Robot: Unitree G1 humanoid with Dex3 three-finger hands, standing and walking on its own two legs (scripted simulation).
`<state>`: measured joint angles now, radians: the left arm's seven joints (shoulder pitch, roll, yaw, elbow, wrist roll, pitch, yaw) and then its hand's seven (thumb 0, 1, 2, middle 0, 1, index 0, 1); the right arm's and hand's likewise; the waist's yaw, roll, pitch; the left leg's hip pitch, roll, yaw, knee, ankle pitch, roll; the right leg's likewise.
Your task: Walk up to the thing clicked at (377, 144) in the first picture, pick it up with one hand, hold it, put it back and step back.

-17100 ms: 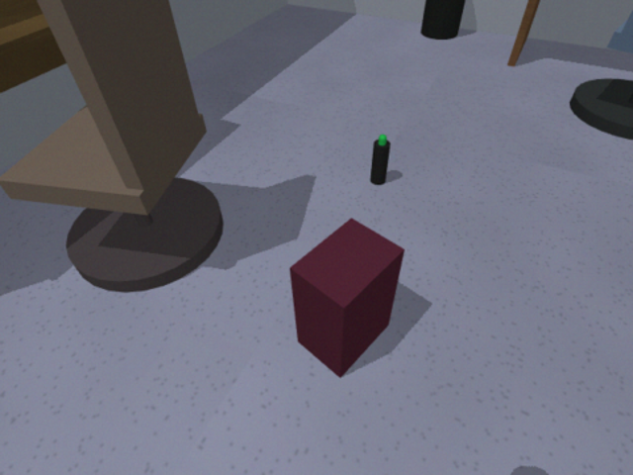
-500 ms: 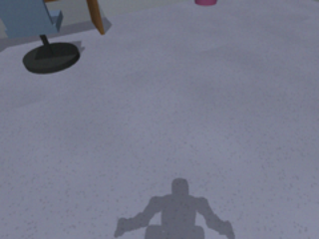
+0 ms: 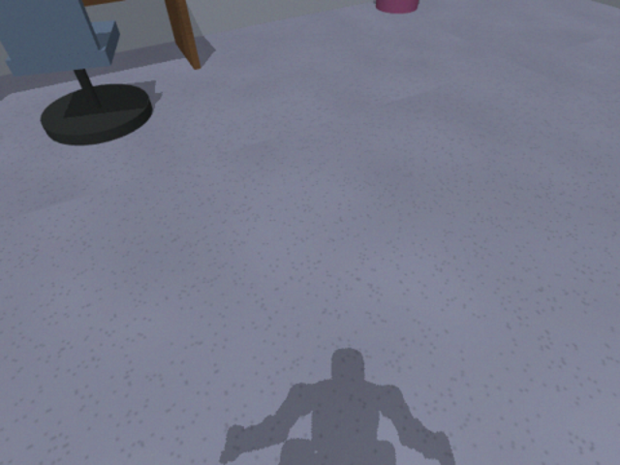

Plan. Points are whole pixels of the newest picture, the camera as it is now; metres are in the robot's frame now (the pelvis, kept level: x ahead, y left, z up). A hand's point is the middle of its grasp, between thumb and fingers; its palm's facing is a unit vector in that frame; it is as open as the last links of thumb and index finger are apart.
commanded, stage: stand
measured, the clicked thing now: out of the picture +0.60 +1.80 -0.65
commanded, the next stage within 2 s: walk up in 0.36 s
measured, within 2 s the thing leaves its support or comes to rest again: neither
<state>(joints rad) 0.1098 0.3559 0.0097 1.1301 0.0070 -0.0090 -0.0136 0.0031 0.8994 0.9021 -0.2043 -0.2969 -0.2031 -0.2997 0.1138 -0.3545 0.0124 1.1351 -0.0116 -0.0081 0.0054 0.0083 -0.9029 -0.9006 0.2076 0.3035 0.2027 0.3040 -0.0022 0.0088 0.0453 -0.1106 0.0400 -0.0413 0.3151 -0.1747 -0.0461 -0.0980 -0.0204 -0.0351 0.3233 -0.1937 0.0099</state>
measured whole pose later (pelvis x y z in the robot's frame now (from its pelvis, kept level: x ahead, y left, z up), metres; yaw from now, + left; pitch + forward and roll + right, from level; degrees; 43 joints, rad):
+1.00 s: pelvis +0.16 +0.02 -0.03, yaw +24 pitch -2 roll +1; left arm 0.22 0.47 0.13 0.79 0.05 0.08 -0.11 0.01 0.90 0.90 -0.20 -0.30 -0.20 -0.30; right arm 0.46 -0.38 -0.04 0.80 -0.03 -0.10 -0.04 0.01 -0.90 -0.90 0.21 0.30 0.21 0.31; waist 0.00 -0.10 0.08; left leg -0.24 -0.01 -0.15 0.63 -0.36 -0.03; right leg -0.52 -0.10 0.05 0.90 -0.33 0.00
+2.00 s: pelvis +0.27 -0.04 -0.04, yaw +46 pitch -2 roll +0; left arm 0.25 0.43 0.03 0.88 0.04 -0.04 0.00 0.00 0.89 0.90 -0.21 -0.30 -0.21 -0.30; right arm 0.16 -0.43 -0.07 0.86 -0.02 0.02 0.03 0.01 -0.90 -0.90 0.21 0.30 0.20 0.30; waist 0.02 0.02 0.11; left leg -0.36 0.00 -0.02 0.73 -0.38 0.02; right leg -0.31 -0.14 -0.07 0.74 -0.39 0.04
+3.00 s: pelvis +0.28 -0.03 +0.00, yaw +45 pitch -2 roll +0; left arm 0.09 0.37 0.00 1.15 0.01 -0.02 -0.01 0.00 0.90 0.90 -0.20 -0.30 -0.20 -0.30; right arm 0.06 -0.35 -0.01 1.16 -0.01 -0.01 0.01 0.01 -0.90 -0.90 0.21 0.30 0.20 0.30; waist 0.00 0.00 0.05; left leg -0.14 0.02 -0.02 0.34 -0.15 -0.02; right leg -0.10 -0.03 -0.01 0.32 -0.18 0.03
